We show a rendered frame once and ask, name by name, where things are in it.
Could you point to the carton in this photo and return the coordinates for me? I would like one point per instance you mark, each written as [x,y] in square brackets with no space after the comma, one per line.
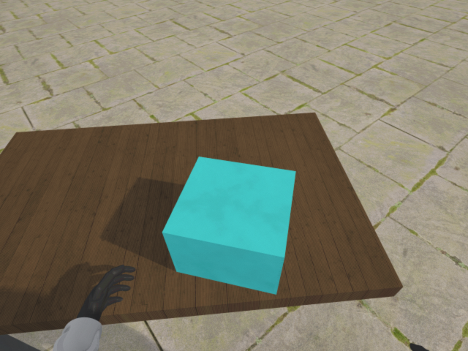
[230,223]

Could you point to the robot left forearm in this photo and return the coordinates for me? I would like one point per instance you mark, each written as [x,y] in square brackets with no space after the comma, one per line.
[80,334]

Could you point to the robot left hand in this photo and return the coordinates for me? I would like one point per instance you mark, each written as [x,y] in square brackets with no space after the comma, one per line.
[99,298]

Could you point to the table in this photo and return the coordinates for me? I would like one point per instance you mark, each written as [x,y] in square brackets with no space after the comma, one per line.
[75,203]

